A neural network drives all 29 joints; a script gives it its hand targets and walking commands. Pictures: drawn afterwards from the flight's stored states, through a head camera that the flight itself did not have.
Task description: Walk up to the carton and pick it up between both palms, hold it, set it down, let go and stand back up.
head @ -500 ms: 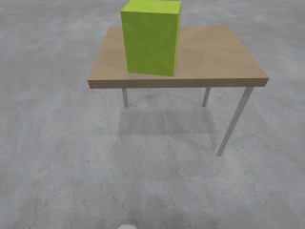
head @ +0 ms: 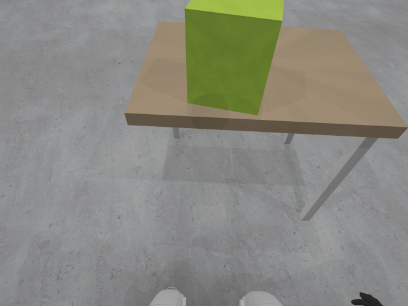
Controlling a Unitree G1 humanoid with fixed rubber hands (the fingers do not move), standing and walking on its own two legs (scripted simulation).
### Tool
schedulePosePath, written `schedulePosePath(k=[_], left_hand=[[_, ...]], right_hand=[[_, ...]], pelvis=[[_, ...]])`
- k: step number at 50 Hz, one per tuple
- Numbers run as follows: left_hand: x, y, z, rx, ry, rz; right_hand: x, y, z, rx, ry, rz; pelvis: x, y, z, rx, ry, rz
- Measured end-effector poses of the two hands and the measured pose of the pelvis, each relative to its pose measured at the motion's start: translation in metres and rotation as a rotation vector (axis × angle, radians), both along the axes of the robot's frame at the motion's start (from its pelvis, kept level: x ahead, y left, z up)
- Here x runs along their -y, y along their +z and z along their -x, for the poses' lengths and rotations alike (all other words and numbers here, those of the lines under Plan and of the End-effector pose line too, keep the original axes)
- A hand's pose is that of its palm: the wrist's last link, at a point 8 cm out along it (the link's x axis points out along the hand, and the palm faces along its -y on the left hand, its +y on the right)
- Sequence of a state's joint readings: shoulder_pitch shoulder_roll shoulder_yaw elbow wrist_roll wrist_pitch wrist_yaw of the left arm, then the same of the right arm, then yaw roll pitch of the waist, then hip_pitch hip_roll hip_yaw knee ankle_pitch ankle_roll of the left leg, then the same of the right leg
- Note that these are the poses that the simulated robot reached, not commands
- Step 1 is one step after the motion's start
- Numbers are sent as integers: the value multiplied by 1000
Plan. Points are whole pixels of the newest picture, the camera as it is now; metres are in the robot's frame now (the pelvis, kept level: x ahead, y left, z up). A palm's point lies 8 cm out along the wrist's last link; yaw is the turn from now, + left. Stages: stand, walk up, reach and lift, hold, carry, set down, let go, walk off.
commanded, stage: walk up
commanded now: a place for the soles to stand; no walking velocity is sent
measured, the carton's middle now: (231, 54) +0.73 -0.06 +0.12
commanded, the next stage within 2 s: none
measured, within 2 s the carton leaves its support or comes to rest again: neither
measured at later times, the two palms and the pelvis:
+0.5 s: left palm (82, 292) +0.18 +0.27 -0.09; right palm (368, 243) +0.27 -0.37 -0.10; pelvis +0.14 -0.07 +0.00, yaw +0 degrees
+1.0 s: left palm (105, 232) +0.30 +0.25 -0.10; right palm (360, 212) +0.35 -0.38 -0.10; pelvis +0.25 -0.07 +0.00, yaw +0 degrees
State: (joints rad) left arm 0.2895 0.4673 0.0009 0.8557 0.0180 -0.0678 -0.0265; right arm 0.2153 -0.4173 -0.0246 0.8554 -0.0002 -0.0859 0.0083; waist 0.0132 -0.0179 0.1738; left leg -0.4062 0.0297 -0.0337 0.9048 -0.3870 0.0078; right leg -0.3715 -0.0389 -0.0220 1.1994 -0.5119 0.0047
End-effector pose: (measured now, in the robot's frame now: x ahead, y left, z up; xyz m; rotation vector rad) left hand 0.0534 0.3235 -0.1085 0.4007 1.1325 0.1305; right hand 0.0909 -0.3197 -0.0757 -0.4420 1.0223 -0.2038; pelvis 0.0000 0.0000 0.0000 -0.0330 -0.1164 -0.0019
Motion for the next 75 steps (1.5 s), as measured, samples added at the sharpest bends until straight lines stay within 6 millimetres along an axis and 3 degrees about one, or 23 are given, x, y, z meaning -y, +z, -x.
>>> schedulePosePath(k=[8, 11, 15, 22, 30, 33, 38, 45, 51, 57, 64, 75], left_hand=[[28, -1, -45, -11, -9, -17], [47, 2, -69, 8, -15, -37], [67, 10, -85, 23, 13, -42], [65, 23, -110, -19, 29, -85], [42, 7, -156, -31, 31, -62], [37, 5, -182, 5, 22, -40], [37, 6, -219, 32, -11, -22], [54, 3, -244, 3, -11, -25], [70, 11, -252, -20, 12, -55], [59, 18, -260, -23, 17, -88], [57, 16, -279, 23, 22, -70], [53, 16, -271, 63, 35, -60]], right_hand=[[35, -3, -38, 3, -8, -7], [54, -13, -62, 15, -12, -28], [66, -18, -100, 19, 7, -50], [59, -25, -162, 40, 37, -91], [33, -27, -215, 33, 54, -80], [26, -24, -220, 15, 45, -61], [32, -11, -217, -10, 4, -30], [51, -13, -236, -38, -10, -25], [62, -25, -264, -49, -18, -47], [48, -31, -292, -20, -7, -72], [45, -25, -295, -11, -3, -61], [40, -16, -295, 42, 6, -60]], pelvis=[[32, -3, -43, 33, -4, -37], [53, -8, -64, 1, -10, -56], [70, -5, -88, -26, 5, -62], [73, -2, -122, -81, 2, -45], [47, -10, -169, -105, 6, -6], [37, -8, -185, -65, 12, -12], [35, -2, -209, -13, -3, 3], [52, -3, -237, -4, -2, -22], [67, -1, -253, -35, -1, -34], [59, -2, -262, -48, -2, -23], [55, -1, -263, -51, 2, -21], [50, -1, -252, -38, 8, -20]])
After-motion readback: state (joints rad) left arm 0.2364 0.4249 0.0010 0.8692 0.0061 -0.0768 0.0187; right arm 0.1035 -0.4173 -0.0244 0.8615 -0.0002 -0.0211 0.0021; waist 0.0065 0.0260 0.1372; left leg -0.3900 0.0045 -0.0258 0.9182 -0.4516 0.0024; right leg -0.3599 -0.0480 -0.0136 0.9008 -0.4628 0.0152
